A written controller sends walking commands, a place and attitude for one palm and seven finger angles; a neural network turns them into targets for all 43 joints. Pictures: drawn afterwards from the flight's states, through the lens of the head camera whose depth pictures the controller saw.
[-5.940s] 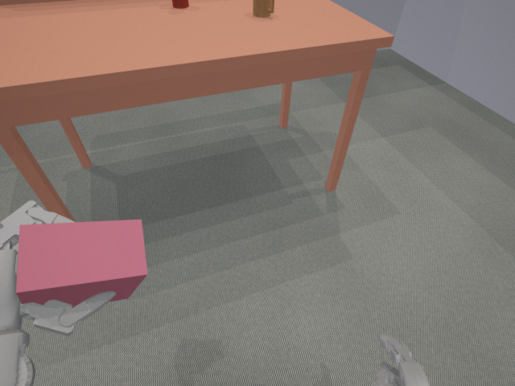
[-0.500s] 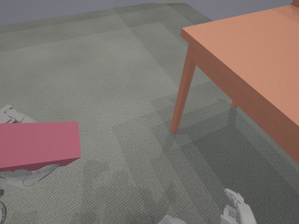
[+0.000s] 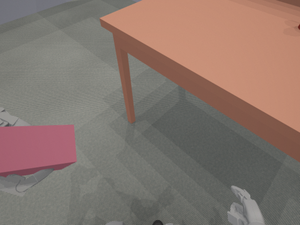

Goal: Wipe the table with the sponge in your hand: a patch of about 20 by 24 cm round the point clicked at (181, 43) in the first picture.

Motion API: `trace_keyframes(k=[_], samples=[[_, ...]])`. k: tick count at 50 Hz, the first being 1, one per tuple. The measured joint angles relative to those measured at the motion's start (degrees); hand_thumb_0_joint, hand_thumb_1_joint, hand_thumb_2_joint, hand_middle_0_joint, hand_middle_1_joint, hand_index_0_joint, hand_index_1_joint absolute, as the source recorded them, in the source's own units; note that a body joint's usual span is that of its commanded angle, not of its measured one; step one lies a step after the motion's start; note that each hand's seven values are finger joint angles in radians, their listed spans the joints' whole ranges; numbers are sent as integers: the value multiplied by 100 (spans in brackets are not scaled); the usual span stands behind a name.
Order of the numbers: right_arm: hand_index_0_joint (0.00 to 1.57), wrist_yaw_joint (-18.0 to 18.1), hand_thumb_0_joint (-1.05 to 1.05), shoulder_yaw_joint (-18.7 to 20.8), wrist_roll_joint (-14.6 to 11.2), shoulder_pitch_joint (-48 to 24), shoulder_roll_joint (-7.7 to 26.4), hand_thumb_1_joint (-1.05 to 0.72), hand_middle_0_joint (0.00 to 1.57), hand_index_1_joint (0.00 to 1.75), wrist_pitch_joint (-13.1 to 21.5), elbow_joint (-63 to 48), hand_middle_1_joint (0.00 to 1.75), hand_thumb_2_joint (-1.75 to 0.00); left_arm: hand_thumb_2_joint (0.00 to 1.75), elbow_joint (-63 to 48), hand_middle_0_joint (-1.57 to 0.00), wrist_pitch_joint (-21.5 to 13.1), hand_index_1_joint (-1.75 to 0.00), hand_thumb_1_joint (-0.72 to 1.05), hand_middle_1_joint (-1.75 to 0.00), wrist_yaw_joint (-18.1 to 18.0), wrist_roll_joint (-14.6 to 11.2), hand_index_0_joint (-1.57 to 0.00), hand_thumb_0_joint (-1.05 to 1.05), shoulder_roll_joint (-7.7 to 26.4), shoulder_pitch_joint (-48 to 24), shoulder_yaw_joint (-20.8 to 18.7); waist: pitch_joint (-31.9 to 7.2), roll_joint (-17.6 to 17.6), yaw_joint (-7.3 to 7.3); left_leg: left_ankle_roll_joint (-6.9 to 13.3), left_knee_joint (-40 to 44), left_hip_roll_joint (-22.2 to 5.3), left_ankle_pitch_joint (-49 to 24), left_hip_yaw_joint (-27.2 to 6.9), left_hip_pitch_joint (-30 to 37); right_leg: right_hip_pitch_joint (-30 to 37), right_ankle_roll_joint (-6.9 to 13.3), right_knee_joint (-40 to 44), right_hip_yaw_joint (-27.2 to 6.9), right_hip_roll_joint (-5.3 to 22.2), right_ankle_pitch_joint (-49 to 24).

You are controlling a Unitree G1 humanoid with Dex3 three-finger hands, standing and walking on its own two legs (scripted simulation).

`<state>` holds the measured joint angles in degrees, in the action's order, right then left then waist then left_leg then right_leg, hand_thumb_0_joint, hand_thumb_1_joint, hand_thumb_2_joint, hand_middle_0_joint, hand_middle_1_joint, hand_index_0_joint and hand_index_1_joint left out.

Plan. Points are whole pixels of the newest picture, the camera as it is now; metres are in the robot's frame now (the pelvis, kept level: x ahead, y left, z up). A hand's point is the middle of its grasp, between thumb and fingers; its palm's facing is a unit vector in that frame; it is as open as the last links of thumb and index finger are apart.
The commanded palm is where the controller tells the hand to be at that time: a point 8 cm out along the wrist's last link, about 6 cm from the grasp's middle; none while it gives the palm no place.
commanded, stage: turn to face it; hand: left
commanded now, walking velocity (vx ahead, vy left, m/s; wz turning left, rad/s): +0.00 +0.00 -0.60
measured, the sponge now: (44, 151) +0.22 +0.21 +0.16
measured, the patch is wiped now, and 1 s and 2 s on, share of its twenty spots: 0.00 0.00 0.00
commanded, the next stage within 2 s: take the last steps up to it in 1.88 s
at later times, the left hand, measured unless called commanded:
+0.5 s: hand (110, 156) +0.22 +0.09 +0.16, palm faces +0.08 -0.86 -0.50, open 10.1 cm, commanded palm +0.16 +0.16 +0.18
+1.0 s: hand (149, 182) +0.18 +0.02 +0.17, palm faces -0.09 -0.88 -0.47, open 10.1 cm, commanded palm +0.16 +0.07 +0.18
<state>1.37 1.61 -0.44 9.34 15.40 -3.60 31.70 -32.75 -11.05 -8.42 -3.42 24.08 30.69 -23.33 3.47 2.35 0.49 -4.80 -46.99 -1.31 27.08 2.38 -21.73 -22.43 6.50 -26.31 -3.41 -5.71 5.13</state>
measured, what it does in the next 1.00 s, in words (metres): walks backwards, turning right: left foot, then right foot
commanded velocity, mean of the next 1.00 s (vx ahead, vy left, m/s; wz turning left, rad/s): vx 0.00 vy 0.00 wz -0.60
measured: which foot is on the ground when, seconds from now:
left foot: up 0.00-0.10, down 0.12-0.38, up 0.40-0.80, down 0.82-1.00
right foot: down 0.00-0.12, up 0.14-0.34, down 0.36-0.84, up 0.86-1.00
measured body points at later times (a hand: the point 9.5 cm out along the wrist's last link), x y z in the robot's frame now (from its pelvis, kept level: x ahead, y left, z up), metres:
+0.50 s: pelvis -0.07 -0.06 -0.01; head -0.01 -0.10 +0.43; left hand +0.21 +0.14 +0.19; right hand +0.03 -0.31 -0.13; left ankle -0.06 +0.12 -0.66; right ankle -0.03 -0.14 -0.74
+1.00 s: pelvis -0.13 -0.07 -0.01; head -0.12 -0.10 +0.44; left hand +0.17 +0.06 +0.20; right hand -0.10 -0.35 -0.10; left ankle -0.07 +0.09 -0.74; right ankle -0.14 -0.15 -0.70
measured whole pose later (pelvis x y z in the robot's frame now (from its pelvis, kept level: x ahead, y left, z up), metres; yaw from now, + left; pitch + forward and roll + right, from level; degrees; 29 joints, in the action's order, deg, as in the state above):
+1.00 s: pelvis -0.13 -0.07 -0.01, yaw -35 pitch +0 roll +1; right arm 0.6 -0.5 -1.2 11.6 10.7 0.0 28.8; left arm -30.1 -10.5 -7.8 -1.8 21.5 27.2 -21.7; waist 3.7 -0.8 3.5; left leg -5.2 -31.3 -8.2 19.2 8.7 -10.9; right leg -28.0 -2.5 -50.9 2.7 -1.9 23.6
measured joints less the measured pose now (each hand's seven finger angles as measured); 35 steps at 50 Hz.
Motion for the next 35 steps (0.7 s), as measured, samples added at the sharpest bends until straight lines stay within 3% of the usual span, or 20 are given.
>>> trace_keyframes(k=[3,6,8,10,12,14,17,18,19,20,22,25,29,35], samples=[[19,-5,1,1,-8,48,53,-91,20,30,-51,-58,30,-90,100,116,-76,87,-133,-50,-133,-13,36,-76,-1,-145,-158,104,-167,80,80,111,782,62,43,19,398,-78,-16,130,-141,-82,-175],[19,-12,1,-22,6,76,40,-91,20,30,-23,-173,30,-90,100,107,-76,122,-133,-50,-133,15,70,-76,-1,-256,-334,236,-245,87,103,290,1861,-11,-440,115,905,-259,-106,8,-194,-217,-210],[19,7,1,-40,12,44,-83,-91,20,30,44,-226,30,-90,100,131,-76,103,-133,-50,-133,60,129,-76,-1,-252,-481,253,-115,138,159,296,1854,-94,-1104,266,935,-529,-409,-841,-132,-232,712],[19,13,1,-73,8,84,-266,-91,20,30,147,-267,30,-90,100,170,-76,97,-133,-50,-133,93,194,-76,-1,-210,-493,208,-70,95,200,216,1710,-225,-989,393,994,-833,-654,-2227,143,-107,1442],[19,-23,1,-136,-25,159,-408,-91,20,30,257,-276,30,-90,100,240,-76,81,-133,-50,-133,98,202,-76,-1,-237,-447,193,-52,-72,236,131,1644,-422,-863,484,1071,-851,-805,-2887,428,134,1749],[19,-68,1,-232,-59,227,-504,-91,20,30,360,-257,30,-90,100,309,-76,96,-133,-50,-133,74,194,-76,-1,-305,-414,220,-6,-284,309,33,1587,-669,-804,611,1138,-594,-897,-2640,648,378,1849],[20,-127,1,-372,-54,313,-625,-91,20,30,512,-236,30,-90,100,388,-76,137,-133,-50,-133,54,206,-76,-1,-283,-527,239,148,-518,353,-151,1287,-1039,-667,752,1111,38,-954,-1572,829,588,1602],[20,-148,0,-405,-56,341,-654,-91,20,30,555,-239,30,-90,100,402,-76,143,-133,-50,-133,57,215,-76,-1,-227,-614,230,209,-559,342,-222,1064,-1156,-570,756,1031,268,-919,-1157,885,620,1287],[20,-163,0,-415,-62,307,-644,-91,21,30,582,-205,30,-90,100,444,-76,134,-133,-50,-133,59,240,-76,-1,-222,-757,247,332,-677,303,-204,739,-1328,-482,686,892,308,-707,-1067,989,509,1035],[20,-165,0,-418,-65,236,-618,-91,21,30,571,-137,30,-90,100,478,-76,125,-133,-50,-133,62,249,-76,-1,-233,-897,275,456,-732,232,-146,247,-1328,-204,481,659,251,-487,-1155,1038,436,1003],[20,-153,1,-406,-62,36,-557,-91,21,30,443,24,30,-90,100,438,-76,121,-133,-50,-133,71,166,-76,-1,-253,-955,268,616,-623,134,-92,-914,-953,241,64,132,85,-213,-1243,929,399,1021],[20,-133,1,-336,-17,-168,-436,-91,21,30,203,94,30,-90,100,156,-76,88,-133,-50,-133,72,50,-76,-1,-216,-537,154,709,-434,-40,-105,-1910,-495,94,-145,-378,17,-107,-962,661,290,771],[20,-78,1,-146,10,-135,-249,-91,20,30,49,67,30,-90,100,-162,-76,-13,-133,-50,-133,63,-11,-76,-1,-35,2,33,564,-262,-161,-110,-1501,-220,-100,-73,-472,54,-34,-465,386,149,383],[19,-15,1,30,-17,30,16,-91,20,30,-94,30,30,-90,100,-29,-76,-34,-133,-50,-133,-14,-17,-76,-1,95,74,-75,109,-50,-55,2,-77,6,28,4,-22,5,25,12,4,-5,-42]])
